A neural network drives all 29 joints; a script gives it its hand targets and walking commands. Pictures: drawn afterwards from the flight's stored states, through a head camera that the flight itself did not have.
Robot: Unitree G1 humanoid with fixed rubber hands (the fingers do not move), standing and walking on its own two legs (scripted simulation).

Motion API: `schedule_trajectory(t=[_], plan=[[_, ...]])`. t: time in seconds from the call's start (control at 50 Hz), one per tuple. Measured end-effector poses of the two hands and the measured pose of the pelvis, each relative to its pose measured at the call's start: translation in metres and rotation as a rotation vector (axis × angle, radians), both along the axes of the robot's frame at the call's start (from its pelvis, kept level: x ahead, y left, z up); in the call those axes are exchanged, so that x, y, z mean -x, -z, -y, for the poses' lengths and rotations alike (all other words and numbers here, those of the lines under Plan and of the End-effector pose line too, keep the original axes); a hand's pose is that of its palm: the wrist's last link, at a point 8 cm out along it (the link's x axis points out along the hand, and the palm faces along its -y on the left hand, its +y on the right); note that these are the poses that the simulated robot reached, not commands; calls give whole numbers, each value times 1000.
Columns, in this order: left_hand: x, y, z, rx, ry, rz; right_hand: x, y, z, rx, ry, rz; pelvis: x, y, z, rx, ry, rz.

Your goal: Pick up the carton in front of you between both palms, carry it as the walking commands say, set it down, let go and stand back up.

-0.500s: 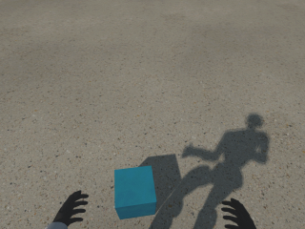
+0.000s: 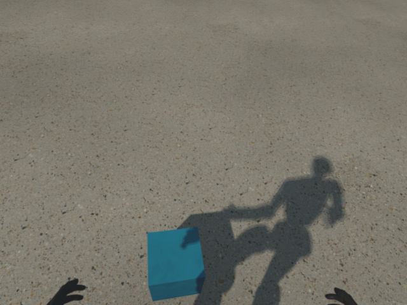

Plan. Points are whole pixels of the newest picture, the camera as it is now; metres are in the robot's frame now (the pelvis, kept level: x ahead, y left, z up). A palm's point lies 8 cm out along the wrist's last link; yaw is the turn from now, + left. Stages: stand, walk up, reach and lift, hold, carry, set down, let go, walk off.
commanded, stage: stand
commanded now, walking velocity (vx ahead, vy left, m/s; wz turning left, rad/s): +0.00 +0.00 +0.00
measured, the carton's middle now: (175, 264) +0.42 +0.08 -0.64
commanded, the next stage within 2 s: none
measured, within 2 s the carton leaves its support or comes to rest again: neither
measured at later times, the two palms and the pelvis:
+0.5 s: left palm out of the picture +0.11 +0.30 -0.10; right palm out of the picture +0.11 -0.29 -0.08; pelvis +0.00 +0.01 +0.01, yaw -1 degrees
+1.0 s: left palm out of the picture +0.07 +0.31 -0.10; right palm out of the picture +0.07 -0.30 -0.08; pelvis -0.02 +0.01 +0.01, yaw +0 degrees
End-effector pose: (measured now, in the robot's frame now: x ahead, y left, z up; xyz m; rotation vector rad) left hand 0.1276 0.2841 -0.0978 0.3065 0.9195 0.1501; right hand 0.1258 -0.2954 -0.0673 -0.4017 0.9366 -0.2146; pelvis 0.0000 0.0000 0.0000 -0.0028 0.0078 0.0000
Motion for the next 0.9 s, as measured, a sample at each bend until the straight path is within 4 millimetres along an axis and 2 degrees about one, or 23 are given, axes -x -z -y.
schedule_trajectory(t=[0.16,0.28,0.7,0.9], plan=[[-6,3,-6,-12,13,-29,1,8,-9,-18,23,-26,-6,-2,-6,-2,8,2],[-3,2,-10,-24,11,-45,5,12,-13,-30,34,-42,-6,-3,-9,-3,9,8],[43,6,-22,-41,-17,-143,35,13,0,-17,61,-105,10,-8,-10,0,8,32],[57,7,-27,-49,-28,-177,49,16,3,-17,71,-140,16,-9,-10,1,4,41]])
